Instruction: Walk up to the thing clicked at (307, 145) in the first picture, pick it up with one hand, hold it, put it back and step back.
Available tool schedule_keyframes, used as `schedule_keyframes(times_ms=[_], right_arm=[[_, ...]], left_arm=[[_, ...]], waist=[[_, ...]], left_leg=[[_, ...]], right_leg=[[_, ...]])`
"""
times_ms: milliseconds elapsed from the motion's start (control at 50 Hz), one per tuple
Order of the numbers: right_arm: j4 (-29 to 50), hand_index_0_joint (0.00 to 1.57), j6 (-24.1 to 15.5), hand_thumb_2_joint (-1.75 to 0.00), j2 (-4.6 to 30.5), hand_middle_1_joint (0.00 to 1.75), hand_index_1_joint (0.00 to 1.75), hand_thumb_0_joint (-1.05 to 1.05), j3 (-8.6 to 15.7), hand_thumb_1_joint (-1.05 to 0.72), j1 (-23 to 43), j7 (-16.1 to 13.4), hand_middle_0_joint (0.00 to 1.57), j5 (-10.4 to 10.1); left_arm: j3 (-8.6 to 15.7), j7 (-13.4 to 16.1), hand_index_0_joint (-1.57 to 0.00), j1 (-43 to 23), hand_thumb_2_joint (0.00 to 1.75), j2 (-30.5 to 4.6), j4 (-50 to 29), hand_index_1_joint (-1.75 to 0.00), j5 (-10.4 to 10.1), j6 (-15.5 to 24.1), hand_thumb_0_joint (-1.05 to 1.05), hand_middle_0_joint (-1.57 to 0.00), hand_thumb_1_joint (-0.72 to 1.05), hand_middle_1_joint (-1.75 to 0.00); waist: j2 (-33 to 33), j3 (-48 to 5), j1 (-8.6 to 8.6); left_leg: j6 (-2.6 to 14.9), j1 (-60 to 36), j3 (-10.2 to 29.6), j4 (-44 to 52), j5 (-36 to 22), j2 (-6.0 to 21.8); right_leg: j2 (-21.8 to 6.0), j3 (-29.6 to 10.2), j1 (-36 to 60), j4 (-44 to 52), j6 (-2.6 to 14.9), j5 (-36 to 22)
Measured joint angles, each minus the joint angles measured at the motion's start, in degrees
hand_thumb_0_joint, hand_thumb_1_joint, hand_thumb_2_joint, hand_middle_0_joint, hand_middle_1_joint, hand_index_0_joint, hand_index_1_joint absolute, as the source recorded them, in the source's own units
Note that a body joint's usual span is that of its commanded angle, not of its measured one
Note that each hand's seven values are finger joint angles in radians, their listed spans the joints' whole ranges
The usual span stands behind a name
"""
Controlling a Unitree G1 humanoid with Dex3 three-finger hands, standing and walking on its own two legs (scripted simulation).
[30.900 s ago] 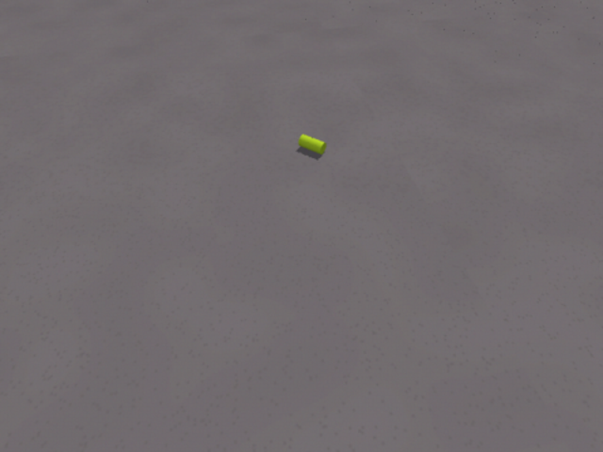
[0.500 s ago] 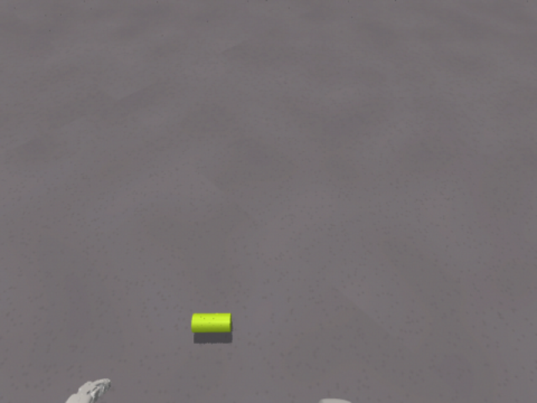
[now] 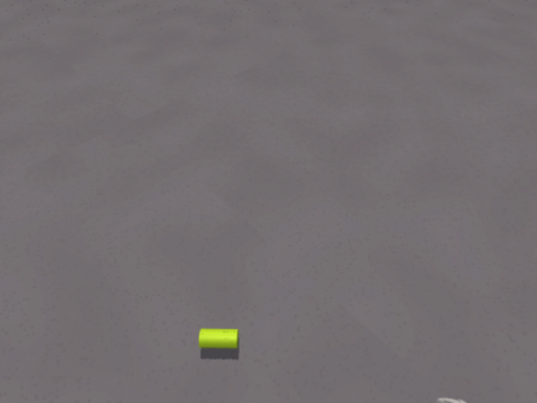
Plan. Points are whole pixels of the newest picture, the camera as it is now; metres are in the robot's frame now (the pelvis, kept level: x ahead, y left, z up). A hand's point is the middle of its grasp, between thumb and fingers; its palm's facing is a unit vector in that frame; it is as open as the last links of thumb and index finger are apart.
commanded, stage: walk up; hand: left
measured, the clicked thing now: (219, 338) +0.45 +0.19 -0.75
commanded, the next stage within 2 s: none
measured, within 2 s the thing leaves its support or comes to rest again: neither
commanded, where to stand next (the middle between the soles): +0.07 +0.01 m, yaw +2 degrees
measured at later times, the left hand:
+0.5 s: hand out of the picture +0.09 +0.24 -0.15, palm faces +0.01 -0.94 -0.33, open 7.4 cm
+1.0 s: hand out of the picture +0.03 +0.30 -0.18, palm faces -0.02 -0.95 -0.32, open 7.4 cm
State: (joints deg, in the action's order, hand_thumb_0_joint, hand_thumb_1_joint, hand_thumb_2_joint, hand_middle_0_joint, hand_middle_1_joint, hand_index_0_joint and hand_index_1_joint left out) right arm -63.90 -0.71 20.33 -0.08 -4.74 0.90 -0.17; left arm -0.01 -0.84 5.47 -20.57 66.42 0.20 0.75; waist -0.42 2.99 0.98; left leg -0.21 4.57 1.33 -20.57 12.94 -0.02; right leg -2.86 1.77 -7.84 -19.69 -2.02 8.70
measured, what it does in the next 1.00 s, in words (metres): lifts its right foot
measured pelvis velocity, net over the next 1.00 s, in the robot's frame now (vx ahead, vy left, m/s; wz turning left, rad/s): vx -0.06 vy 0.02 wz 0.02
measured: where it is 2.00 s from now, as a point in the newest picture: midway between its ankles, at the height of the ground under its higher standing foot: outside the picture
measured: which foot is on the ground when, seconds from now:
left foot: down 0.00-1.00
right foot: down 0.00-0.84, up 0.86-1.00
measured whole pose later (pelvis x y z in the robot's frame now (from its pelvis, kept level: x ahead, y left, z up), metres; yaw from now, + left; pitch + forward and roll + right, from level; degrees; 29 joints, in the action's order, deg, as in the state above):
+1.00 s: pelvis -0.06 +0.02 -0.01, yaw +1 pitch -3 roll +0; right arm -58.8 -2.5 19.2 3.7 -15.1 -1.2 2.2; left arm 4.9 -2.6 5.9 -25.2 55.1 2.2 -5.7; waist 6.2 7.6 -0.6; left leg 0.6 12.2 -0.6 -31.9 16.9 -0.4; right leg 2.9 -10.8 -26.7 -61.3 0.5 21.8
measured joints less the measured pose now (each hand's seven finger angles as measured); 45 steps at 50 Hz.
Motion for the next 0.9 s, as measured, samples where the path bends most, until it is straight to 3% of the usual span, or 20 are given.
schedule_keyframes(times_ms=[540,660,740,780,820,840,900], right_arm=[[-1.5,0.21,0.6,-0.90,0.3,0.29,0.30,0.01,0.4,-0.90,-1.7,-0.5,0.20,0.2],[2.0,0.21,2.3,-0.90,1.8,0.29,0.30,0.01,1.7,-0.90,1.1,-0.7,0.20,-0.5],[5.4,0.21,3.9,-0.90,3.3,0.29,0.30,0.01,2.9,-0.90,1.4,-0.3,0.20,0.1],[6.5,0.21,3.7,-0.90,3.5,0.29,0.30,0.01,3.3,-0.90,0.5,0.0,0.20,0.2],[6.4,0.21,2.4,-0.90,3.5,0.29,0.30,0.01,3.6,-0.90,-1.5,0.1,0.20,0.8],[5.9,0.21,1.5,-0.90,3.1,0.29,0.30,0.01,3.9,-0.90,-2.5,-0.2,0.20,1.5],[4.8,0.21,0.5,-0.90,0.7,0.29,0.30,0.01,3.4,-0.90,-5.5,-0.9,0.20,2.6]], left_arm=[[1.2,0.2,-0.21,-1.5,0.90,1.5,-1.1,-0.30,0.0,-0.3,0.00,-0.21,0.91,-0.30],[2.4,1.1,-0.21,-5.0,0.90,0.5,-5.3,-0.30,-1.0,-1.6,0.00,-0.21,0.90,-0.30],[2.6,1.6,-0.21,-6.4,0.90,-0.1,-8.6,-0.30,0.4,-2.6,0.00,-0.21,0.90,-0.30],[2.6,1.6,-0.21,-6.7,0.90,-0.7,-9.5,-0.30,1.3,-3.0,0.00,-0.21,0.90,-0.30],[2.5,1.2,-0.21,-6.7,0.90,-1.4,-10.3,-0.30,1.7,-3.6,0.00,-0.21,0.90,-0.30],[2.5,1.0,-0.21,-6.8,0.90,-1.8,-10.7,-0.30,1.6,-4.1,0.00,-0.21,0.90,-0.30],[3.4,0.7,-0.20,-5.6,0.90,-2.8,-11.4,-0.30,1.7,-5.6,0.00,-0.21,0.91,-0.30]], waist=[[-0.3,-0.1,-1.07],[-0.3,4.5,-1.46],[0.4,6.6,-1.40],[1.0,6.7,-1.85],[1.5,5.7,-2.26],[2.3,5.7,-2.26],[4.9,5.8,-2.23]], left_leg=[[-1.03,0.4,1.1,0.4,0.0,0.9],[-0.16,7.8,1.2,-9.8,0.8,0.1],[1.34,15.0,0.7,-27.8,13.3,-2.1],[1.71,14.7,0.0,-28.0,14.5,-1.5],[1.28,11.1,-0.4,-18.8,11.2,-0.3],[0.78,10.5,-0.6,-17.0,7.8,-0.8],[1.04,10.5,-1.0,-17.5,7.0,-1.7]], right_leg=[[0.8,1.2,-0.3,-0.2,1.01,0.6],[0.0,1.5,-5.2,-5.8,1.31,1.4],[-1.8,0.6,-9.0,-10.3,1.19,1.9],[-2.6,0.4,-11.0,-12.4,0.67,2.2],[-3.2,0.3,-13.5,-16.3,0.86,3.8],[-3.2,-1.0,-15.1,-19.9,1.43,7.8],[1.8,-9.1,-17.9,-30.5,2.55,17.6]])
